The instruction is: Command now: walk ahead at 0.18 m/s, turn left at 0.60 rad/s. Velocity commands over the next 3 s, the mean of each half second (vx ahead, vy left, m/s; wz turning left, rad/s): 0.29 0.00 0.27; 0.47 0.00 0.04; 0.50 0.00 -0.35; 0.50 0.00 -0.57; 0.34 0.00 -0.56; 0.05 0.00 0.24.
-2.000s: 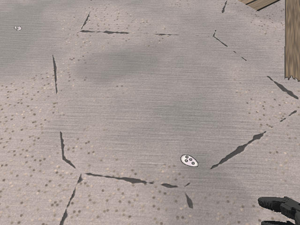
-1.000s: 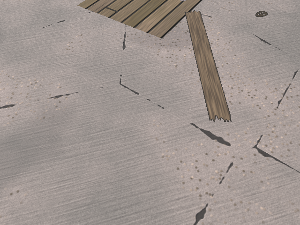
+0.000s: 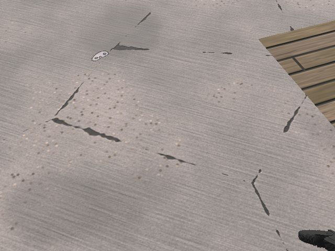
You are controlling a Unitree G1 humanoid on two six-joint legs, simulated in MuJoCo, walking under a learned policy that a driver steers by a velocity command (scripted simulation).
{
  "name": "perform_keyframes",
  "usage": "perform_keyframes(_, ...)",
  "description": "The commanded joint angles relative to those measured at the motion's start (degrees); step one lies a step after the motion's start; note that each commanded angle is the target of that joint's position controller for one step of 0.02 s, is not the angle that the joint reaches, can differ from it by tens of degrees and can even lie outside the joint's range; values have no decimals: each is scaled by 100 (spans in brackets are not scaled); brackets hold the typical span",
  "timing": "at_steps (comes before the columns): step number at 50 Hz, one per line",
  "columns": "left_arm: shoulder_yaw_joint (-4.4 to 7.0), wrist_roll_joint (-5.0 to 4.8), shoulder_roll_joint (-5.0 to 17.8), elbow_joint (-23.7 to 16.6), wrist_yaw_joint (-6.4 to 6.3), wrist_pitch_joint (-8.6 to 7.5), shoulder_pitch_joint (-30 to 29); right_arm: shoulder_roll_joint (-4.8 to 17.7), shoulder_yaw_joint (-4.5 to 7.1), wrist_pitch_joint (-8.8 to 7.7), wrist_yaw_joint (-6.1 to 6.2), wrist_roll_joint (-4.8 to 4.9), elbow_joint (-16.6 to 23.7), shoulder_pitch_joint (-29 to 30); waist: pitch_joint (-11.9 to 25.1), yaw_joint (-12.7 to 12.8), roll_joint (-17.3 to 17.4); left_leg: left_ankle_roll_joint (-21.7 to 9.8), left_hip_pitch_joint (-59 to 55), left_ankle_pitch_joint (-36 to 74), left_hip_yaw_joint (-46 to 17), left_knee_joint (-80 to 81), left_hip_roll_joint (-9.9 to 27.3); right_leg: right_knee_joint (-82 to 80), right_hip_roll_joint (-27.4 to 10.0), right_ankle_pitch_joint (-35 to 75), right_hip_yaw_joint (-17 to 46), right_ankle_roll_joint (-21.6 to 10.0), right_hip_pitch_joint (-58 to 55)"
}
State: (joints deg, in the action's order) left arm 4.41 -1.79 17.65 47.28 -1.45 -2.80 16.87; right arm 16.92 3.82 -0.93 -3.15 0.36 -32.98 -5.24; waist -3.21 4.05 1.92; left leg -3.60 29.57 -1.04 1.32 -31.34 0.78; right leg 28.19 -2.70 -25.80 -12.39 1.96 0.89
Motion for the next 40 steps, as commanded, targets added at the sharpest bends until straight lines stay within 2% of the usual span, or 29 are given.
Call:
perform_keyframes(1, -28, 433, 136, -617, 53, -76, 208, 1659, 542, 52, 257, -25, 70, -1499, 1609, -481, 1521, -1137, -4077, 4110, -2077, -169, 1283, 4069, 143, -939, 237, 70, 2817)
perform_keyframes(2, -97, 313, 454, -615, 135, -120, 549, 1596, 442, -29, 209, -140, 395, -1311, 2993, -552, 1324, -2239, -4769, 3163, -4201, 402, 2306, 5444, 592, -1722, 1544, 171, 3565)
perform_keyframes(3, 21, 115, 909, -612, 164, -95, -68, 1156, 351, -44, 165, -114, 444, -1106, 2719, -853, 413, -1947, -4345, 2318, -3527, 700, 1944, 5446, 255, -1037, 1866, 96, 3753)
perform_keyframes(4, -3, 74, 852, -718, 131, -51, -402, 924, 267, -59, 171, -28, 366, -822, 1972, -725, 183, -1616, -3648, 1841, -2848, 771, 1645, 5046, 65, -539, 1724, 55, 3919)
perform_keyframes(5, -21, 150, 751, -646, 53, 13, -491, 755, 208, -48, 199, 10, 327, -647, 1548, -589, -170, -1376, -2951, 1621, -2481, 854, 1417, 4646, -141, -249, 1707, 89, 3788)
perform_keyframes(6, 0, 180, 791, -646, 20, 76, -427, 698, 179, -35, 226, 16, 268, -583, 1384, -431, -65, -1299, -2332, 1108, -2292, 1042, 1269, 4260, -248, -49, 1729, 82, 3438)
perform_keyframes(7, 10, 162, 788, -620, 31, 133, -328, 735, 175, -28, 237, -47, 244, -525, 1290, -309, 116, -1245, -1826, 446, -2190, 1284, 1139, 4032, -246, 124, 1653, 62, 3063)
perform_keyframes(8, -9, 166, 694, -592, 37, 154, -250, 749, 182, -48, 248, -84, 222, -458, 1242, -259, 239, -1244, -1550, -152, -2108, 1477, 1046, 3737, -226, 260, 1558, 63, 2894)
perform_keyframes(10, -64, 197, 514, -574, 29, 145, -336, 758, 185, -102, 293, -76, 154, -453, 1104, -309, 341, -1232, -1281, -1228, -1967, 1787, 914, 2983, -206, 498, 1461, 81, 2753)
perform_keyframes(12, -114, 221, 388, -615, 40, 95, -568, 792, 191, -132, 330, -55, 61, -486, 980, -407, 449, -1152, -1217, -1809, -1914, 1938, 862, 2289, -193, 830, 1441, 67, 2646)
perform_keyframes(15, -122, 176, 410, -675, 88, 8, -879, 880, 207, -153, 324, -57, -59, -617, 805, -569, 471, -1041, -1253, -2183, -1943, 2007, 939, 1554, -156, 1192, 1421, 11, 2564)
perform_keyframes(19, -114, 125, 427, -720, 164, -95, -1007, 924, 194, -128, 268, 7, -231, -838, 623, -651, 471, -950, -1317, -2705, -2109, 1921, 1063, 876, -35, 1117, 1311, -149, 2332)
perform_keyframes(21, -110, 125, 372, -643, 204, -159, -780, 874, 158, -90, 248, 44, -282, -782, 596, -461, 398, -830, -1064, -2932, -2018, 1708, 963, 329, 85, 1277, 1152, -306, 1735)
perform_keyframes(22, -99, 139, 355, -552, 209, -178, -556, 772, 119, -72, 245, 39, -305, -772, 611, -333, 347, -731, -855, -3010, -1922, 1515, 815, 112, 156, 1233, 1095, -375, 1307)
perform_keyframes(23, -81, 148, 390, -459, 194, -196, -211, 576, 51, -68, 248, 13, -306, -728, 647, -165, 263, -571, -552, -3060, -1797, 1166, 624, -90, 18, 1087, 1268, -466, 814)
perform_keyframes(24, -28, 192, 650, -359, 150, -215, 344, 196, -60, -91, 249, -17, -225, -531, 629, 27, -364, -251, 112, -2932, -1297, -28, 198, -668, -765, 466, 2292, -733, 251)
perform_keyframes(25, 115, 229, 1221, -296, 157, -174, 577, 3, -99, -198, 244, 8, -20, -559, 430, -75, -1625, 81, 1480, -2792, -212, -1423, -459, -1456, -1657, -998, 4059, -1341, -302)
perform_keyframes(26, 136, 245, 1155, -291, 178, -188, 761, 527, 27, -289, 272, 65, 64, -280, 123, 162, -1496, 133, 2183, -3045, -455, -2337, -202, -1782, -2058, -1632, 5004, -1748, -210)
perform_keyframes(27, 61, 213, 896, -352, 169, -224, 582, 685, 96, -334, 256, 110, 21, -323, 16, 23, -1181, 114, 2416, -2585, -673, -2697, 22, -1715, -1905, -1520, 4745, -1665, -249)
perform_keyframes(28, 18, 196, 754, -411, 172, -241, 404, 639, 98, -336, 245, 77, -89, -419, 58, -80, -1051, 133, 2411, -2183, -623, -2794, 122, -1699, -1652, -1100, 4284, -1511, -264)
perform_keyframes(29, 6, 178, 718, -432, 170, -239, 283, 599, 100, -349, 240, 24, -111, -383, 47, -112, -989, 168, 2394, -1791, -588, -2703, 214, -1758, -1505, -596, 3916, -1415, -220)
perform_keyframes(31, -38, 199, 621, -419, 152, -239, 251, 434, 84, -360, 230, -8, -135, -253, 61, -134, -922, 281, 2004, -1086, -456, -2410, 283, -1900, -1197, 602, 3193, -1287, 22)
perform_keyframes(34, -40, 165, 594, -338, 125, -223, 354, 184, 12, -351, 214, 0, -103, 5, 131, -80, -865, 437, 1444, -330, -230, -1645, 243, -1965, -893, 1850, 2348, -1218, 245)
perform_keyframes(36, -24, 133, 648, -252, 108, -198, 504, 50, -43, -361, 178, 20, -35, 328, 76, 35, -864, 475, 1042, 51, -135, -965, 181, -1950, -791, 2253, 2000, -1169, 380)
perform_keyframes(40, 21, 76, 794, -65, 105, -134, 868, 53, -73, -405, 54, 91, 107, 874, -118, 216, -828, 409, 662, 230, -62, -163, 94, -1862, -997, 2374, 1952, -1198, 239)
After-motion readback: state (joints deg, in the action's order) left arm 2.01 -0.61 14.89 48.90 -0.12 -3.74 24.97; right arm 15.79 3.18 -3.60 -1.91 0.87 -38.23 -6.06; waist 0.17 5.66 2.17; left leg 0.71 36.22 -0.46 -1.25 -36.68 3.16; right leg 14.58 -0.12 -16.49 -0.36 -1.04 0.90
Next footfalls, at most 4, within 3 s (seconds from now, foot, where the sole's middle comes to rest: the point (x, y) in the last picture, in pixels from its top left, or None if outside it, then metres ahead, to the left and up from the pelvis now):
0.48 right None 0.22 -0.14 -0.76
0.94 left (145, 235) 0.49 0.15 -0.76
1.46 right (205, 167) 0.80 -0.08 -0.76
1.94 left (177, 111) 1.12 0.06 -0.76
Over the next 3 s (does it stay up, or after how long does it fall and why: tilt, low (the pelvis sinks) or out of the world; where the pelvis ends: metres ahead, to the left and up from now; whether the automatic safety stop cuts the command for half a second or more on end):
stays up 1.21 -0.13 0.02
